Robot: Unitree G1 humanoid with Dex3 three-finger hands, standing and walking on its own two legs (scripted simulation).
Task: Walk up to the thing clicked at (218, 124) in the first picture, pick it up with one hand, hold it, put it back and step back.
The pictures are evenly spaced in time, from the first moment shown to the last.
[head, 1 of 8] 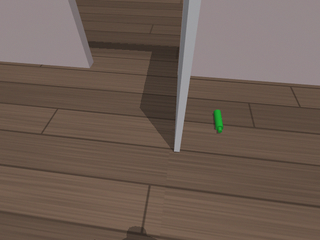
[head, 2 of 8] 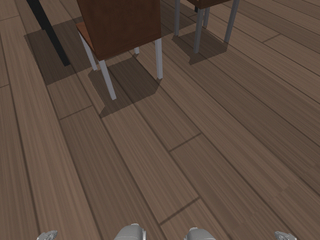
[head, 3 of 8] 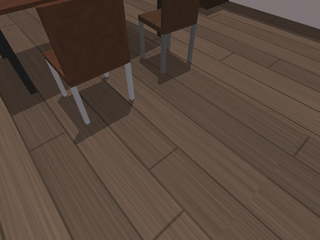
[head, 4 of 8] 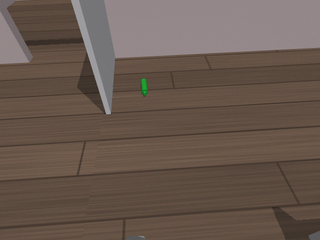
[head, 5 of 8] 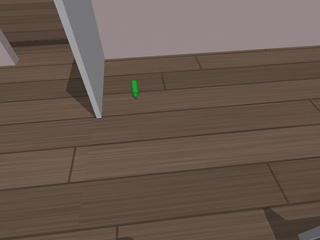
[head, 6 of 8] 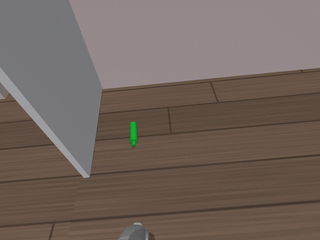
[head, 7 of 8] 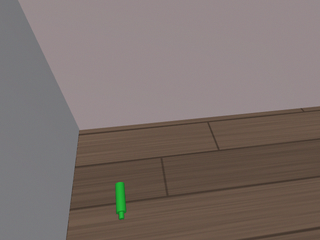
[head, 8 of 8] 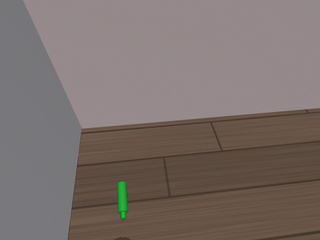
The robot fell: no
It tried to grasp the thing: no
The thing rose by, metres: 0.00
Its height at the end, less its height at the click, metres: +0.00
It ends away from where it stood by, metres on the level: 0.00
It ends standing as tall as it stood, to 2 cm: yes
